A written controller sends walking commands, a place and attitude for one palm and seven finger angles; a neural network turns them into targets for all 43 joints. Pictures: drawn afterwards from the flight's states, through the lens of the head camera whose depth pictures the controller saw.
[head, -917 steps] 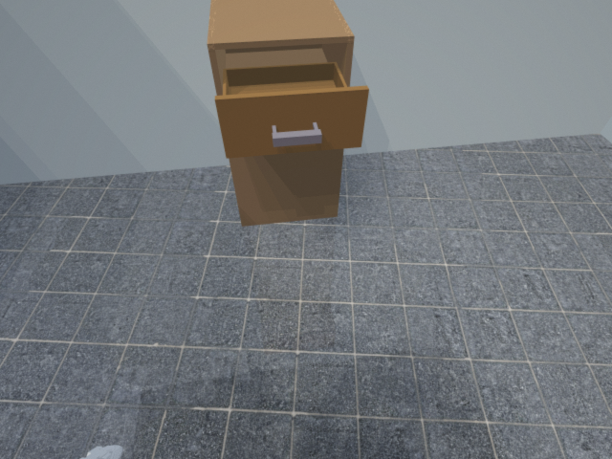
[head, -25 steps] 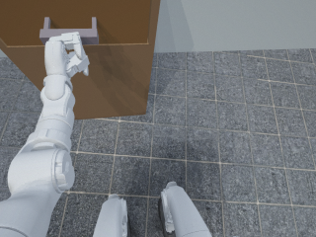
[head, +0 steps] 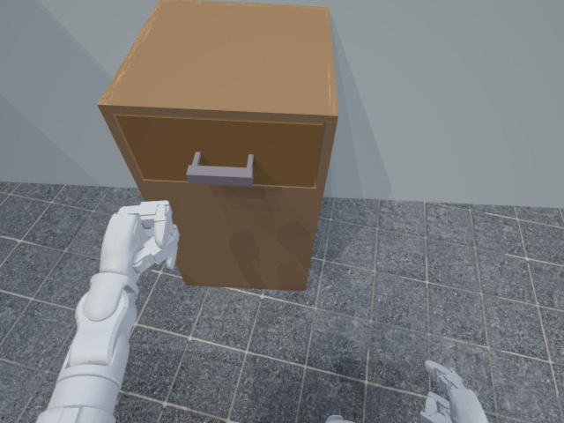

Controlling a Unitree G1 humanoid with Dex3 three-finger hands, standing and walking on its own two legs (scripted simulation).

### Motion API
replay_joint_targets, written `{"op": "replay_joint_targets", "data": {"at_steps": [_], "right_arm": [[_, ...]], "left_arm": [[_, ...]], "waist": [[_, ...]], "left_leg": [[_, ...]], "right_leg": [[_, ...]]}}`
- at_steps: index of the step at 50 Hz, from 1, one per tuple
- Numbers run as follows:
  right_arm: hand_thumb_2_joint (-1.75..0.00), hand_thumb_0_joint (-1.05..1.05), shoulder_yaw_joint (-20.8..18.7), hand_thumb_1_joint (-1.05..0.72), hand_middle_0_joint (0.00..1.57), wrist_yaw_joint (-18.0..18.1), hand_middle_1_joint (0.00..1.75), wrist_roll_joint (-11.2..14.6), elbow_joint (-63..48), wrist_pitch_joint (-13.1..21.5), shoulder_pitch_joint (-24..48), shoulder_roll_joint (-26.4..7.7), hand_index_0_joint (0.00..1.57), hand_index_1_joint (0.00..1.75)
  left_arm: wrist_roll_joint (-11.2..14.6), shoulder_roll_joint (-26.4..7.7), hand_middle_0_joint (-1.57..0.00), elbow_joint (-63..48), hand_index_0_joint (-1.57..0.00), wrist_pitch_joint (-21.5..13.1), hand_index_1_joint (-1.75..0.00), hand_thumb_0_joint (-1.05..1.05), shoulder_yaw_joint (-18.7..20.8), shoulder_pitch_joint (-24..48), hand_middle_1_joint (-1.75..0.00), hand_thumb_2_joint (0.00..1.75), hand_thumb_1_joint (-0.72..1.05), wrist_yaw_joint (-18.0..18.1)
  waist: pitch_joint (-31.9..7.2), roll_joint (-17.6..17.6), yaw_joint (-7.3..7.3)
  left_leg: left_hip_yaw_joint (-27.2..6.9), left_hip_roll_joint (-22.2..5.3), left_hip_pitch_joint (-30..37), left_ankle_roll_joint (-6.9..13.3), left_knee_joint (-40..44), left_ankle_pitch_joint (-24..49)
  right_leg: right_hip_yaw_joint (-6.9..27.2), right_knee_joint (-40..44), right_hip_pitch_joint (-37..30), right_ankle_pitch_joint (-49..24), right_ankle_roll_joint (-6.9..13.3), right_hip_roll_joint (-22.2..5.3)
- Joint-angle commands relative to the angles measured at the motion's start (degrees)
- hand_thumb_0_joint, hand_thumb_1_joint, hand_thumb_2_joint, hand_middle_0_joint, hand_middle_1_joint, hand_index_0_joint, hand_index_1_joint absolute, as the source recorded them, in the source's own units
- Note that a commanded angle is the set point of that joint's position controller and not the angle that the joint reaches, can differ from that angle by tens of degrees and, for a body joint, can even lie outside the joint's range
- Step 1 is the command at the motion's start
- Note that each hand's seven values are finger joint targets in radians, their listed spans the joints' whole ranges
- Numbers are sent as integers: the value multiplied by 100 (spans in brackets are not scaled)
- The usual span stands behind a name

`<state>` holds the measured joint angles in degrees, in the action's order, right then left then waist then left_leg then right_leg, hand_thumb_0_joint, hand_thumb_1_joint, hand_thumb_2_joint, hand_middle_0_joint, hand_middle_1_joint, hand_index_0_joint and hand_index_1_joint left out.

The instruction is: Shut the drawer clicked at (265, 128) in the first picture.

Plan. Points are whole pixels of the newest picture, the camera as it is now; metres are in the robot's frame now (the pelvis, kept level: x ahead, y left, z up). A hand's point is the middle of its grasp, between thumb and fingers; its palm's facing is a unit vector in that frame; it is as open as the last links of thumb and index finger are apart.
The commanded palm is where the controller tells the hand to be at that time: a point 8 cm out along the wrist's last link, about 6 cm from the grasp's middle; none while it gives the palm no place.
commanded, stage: draw the hand back to the body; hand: left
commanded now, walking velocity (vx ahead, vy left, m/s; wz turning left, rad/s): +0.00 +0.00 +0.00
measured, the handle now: (222, 167) +0.59 +0.14 -0.04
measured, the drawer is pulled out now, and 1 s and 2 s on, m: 0.00 0.00 0.00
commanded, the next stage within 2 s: step back with the hand held close in 0.84 s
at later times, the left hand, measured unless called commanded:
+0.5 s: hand (50, 290) +0.23 +0.23 +0.17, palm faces +0.30 -0.90 -0.32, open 3.2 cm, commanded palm +0.18 +0.27 +0.19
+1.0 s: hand out of the picture +0.18 +0.24 +0.21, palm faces +0.40 -0.84 -0.37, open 3.2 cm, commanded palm +0.13 +0.27 +0.22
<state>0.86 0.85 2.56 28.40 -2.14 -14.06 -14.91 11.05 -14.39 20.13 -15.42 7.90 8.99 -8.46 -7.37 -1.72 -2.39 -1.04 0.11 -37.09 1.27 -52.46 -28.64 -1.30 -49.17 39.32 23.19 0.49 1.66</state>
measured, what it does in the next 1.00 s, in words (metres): stands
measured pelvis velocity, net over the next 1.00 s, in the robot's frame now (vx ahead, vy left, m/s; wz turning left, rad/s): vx -0.01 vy -0.01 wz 0.00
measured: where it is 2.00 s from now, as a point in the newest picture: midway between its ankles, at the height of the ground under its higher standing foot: outside the picture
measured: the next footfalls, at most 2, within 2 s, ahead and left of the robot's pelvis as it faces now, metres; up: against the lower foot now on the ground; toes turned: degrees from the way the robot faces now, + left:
none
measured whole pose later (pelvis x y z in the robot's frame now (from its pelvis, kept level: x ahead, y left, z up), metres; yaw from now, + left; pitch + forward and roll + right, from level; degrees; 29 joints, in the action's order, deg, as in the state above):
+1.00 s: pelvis -0.01 -0.01 +0.05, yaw +0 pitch -5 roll -1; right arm 2.1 4.8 -0.4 35.4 7.4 -12.8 -12.8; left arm 3.7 -18.6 -26.0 -4.9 16.4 -29.3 5.6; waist 0.2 -3.8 3.7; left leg -0.3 -0.3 -4.8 0.8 -26.9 -17.6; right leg -0.2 -24.0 7.1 12.4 0.9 2.1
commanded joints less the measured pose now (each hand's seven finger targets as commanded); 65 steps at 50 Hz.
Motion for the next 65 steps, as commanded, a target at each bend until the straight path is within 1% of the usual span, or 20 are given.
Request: {"op": "replay_joint_targets", "data": {"at_steps": [1, 3, 5, 7, 10, 13, 19, 24, 26, 33, 35, 38, 42, 48, 49, 50, 52, 57, 60, 65], "right_arm": [[-90, 0, -220, -90, 20, 240, 30, 19, -944, 123, 396, -485, 20, 30], [-90, 0, -162, -90, 20, 321, 30, 8, -932, 120, 493, -494, 20, 30], [-90, 0, -105, -90, 20, 390, 30, -17, -886, 146, 593, -469, 20, 30], [-90, 0, -69, -90, 20, 449, 30, -40, -825, 183, 681, -453, 20, 30], [-90, 0, -3, -90, 20, 495, 30, -82, -722, 314, 761, -410, 20, 30], [-90, 0, 12, -90, 20, 485, 30, -123, -662, 449, 832, -410, 20, 30], [-90, 0, 41, -90, 20, 405, 30, -203, -533, 648, 924, -375, 20, 30], [-90, 0, 3, -90, 20, 356, 30, -241, -481, 828, 945, -352, 20, 30], [-90, 0, -12, -90, 20, 336, 30, -264, -443, 900, 927, -345, 20, 30], [-90, 0, -96, -90, 20, 344, 30, -235, -376, 1114, 960, -351, 20, 30], [-90, 0, -92, -90, 20, 345, 30, -243, -300, 1113, 895, -359, 20, 30], [-90, 0, -136, -90, 20, 408, 30, -252, -259, 1135, 902, -406, 20, 30], [-90, 0, -117, -90, 20, 437, 30, -269, -280, 1215, 968, -375, 20, 30], [-90, 0, -104, -90, 20, 438, 30, -278, -242, 1360, 995, -341, 20, 30], [-90, 0, -155, -90, 20, 399, 30, -285, -363, 1204, 859, -563, 20, 30], [-90, 0, -197, -90, 20, 388, 30, -307, -225, 1094, 828, -445, 20, 30], [-90, 0, -245, -90, 20, 310, 30, -325, -245, 950, 814, -485, 20, 30], [-90, 0, -361, -90, 20, 322, 30, -287, -380, 736, 869, -489, 20, 30], [-90, 0, -398, -90, 20, 342, 30, -251, -493, 658, 892, -490, 20, 30], [-90, 0, -457, -90, 20, 361, 30, -229, -592, 612, 894, -496, 20, 30]], "left_arm": [[-500, -992, -140, -2420, -140, 315, -160, 0, 4, 583, -160, 90, 90, 839], [-572, -1031, -140, -2656, -140, 560, -160, 0, 3, 223, -160, 90, 90, 1093], [-653, -1056, -140, -2999, -140, 730, -160, 0, -2, 178, -160, 90, 90, 1247], [-683, -1063, -140, -3122, -140, 870, -160, 0, 64, -45, -160, 90, 90, 1337], [-716, -1076, -140, -3568, -140, 976, -160, 0, 121, -376, -160, 90, 90, 1395], [-699, -1102, -140, -3915, -140, 1062, -160, 0, 241, -1094, -160, 90, 90, 1393], [-696, -1135, -140, -4664, -140, 1094, -160, 0, 530, -1882, -160, 90, 90, 1386], [-704, -1318, -140, -5451, -140, 980, -160, 0, 922, -2433, -160, 90, 90, 1399], [-682, -1369, -140, -5569, -140, 941, -160, 0, 1104, -2784, -160, 90, 90, 1408], [-668, -1657, -140, -6123, -140, 795, -160, 0, 1707, -3554, -160, 90, 90, 1440], [-671, -1285, -140, -5793, -140, 803, -160, 0, 1379, -3484, -160, 90, 90, 1409], [-686, -1284, -140, -5622, -140, 790, -160, 0, 1346, -3325, -160, 90, 90, 1431], [-724, -1436, -140, -5870, -140, 699, -160, 0, 1449, -3174, -160, 90, 90, 1492], [-731, -1539, -140, -5947, -140, 663, -160, 0, 1574, -3244, -160, 90, 90, 1520], [-769, -2082, -140, -6165, -140, 360, -160, 0, 2256, -2753, -160, 90, 90, 1567], [-806, -1655, -140, -5582, -140, 318, -160, 0, 2006, -3356, -160, 90, 90, 1548], [-853, -1342, -140, -5557, -140, 216, -160, 0, 1681, -3696, -160, 90, 90, 1507], [-863, -1495, -140, -5698, -140, 25, -160, 0, 1852, -4170, -160, 90, 90, 1569], [-850, -1646, -140, -5864, -140, -25, -160, 0, 2009, -4388, -160, 90, 90, 1601], [-842, -1714, -140, -6004, -140, -29, -160, 0, 2120, -4611, -160, 90, 90, 1618]], "waist": [[-1434, -298, 155], [-1110, -9, 156], [-897, -60, 142], [-676, 130, 172], [-642, -153, 280], [-436, -40, 363], [49, -66, 439], [47, -277, 508], [117, -72, 551], [340, -190, 666], [719, 17, 550], [862, 136, 537], [592, -142, 613], [622, -309, 661], [1168, -91, 298], [1088, 189, 287], [876, 198, 240], [55, 12, 269], [-249, -55, 310], [-348, -164, 328]], "left_leg": [[147, -47, 1212, -8, 1363, 2352], [55, -82, 1351, 15, 1583, 2307], [33, -101, 1663, 22, 1800, 2314], [56, -105, 1853, 42, 2013, 2230], [32, -107, 2285, 25, 2298, 2502], [29, -139, 2535, 26, 2500, 2894], [25, -164, 2772, -16, 2854, 3046], [46, -160, 2907, -29, 2973, 3078], [59, -157, 2868, -14, 2985, 3080], [98, -176, 2853, -18, 2973, 2913], [71, -189, 2767, -6, 3038, 2572], [108, -153, 2794, 66, 3022, 2132], [88, -125, 2846, 77, 3052, 1953], [103, -102, 2853, 37, 3077, 2069], [59, -113, 2462, 154, 2967, 1504], [6, -80, 2597, 156, 2819, 1501], [33, -127, 2657, 139, 2833, 1693], [34, -243, 2581, 141, 3182, 2674], [-27, -302, 2438, 119, 3173, 3310], [-81, -395, 2026, 124, 3136, 3531]], "right_leg": [[153, 985, -2146, -2043, 123, -180], [100, 1207, -2274, -1943, 130, -150], [82, 1412, -2369, -1939, 117, -157], [68, 1643, -2542, -1904, 100, -156], [47, 1866, -2868, -2046, 124, -173], [9, 2095, -3120, -2299, 118, -166], [-9, 2454, -3373, -2350, 116, -159], [13, 2584, -3560, -2359, 117, -159], [-4, 2609, -3609, -2409, 105, -161], [86, 2720, -3563, -2303, 118, -126], [58, 2754, -3318, -1961, 95, -143], [123, 2937, -3169, -1540, 85, -152], [166, 2921, -3320, -1299, 109, -193], [232, 2994, -3427, -1446, 138, -167], [1110, 3466, -2675, -1396, 142, -428], [1183, 3602, -2561, -1261, 175, -559], [1115, 3605, -2541, -1355, 158, -608], [542, 2921, -3339, -2816, 8, -438], [384, 2586, -3619, -3355, -40, -380], [350, 2180, -3818, -3748, -104, -322]]}}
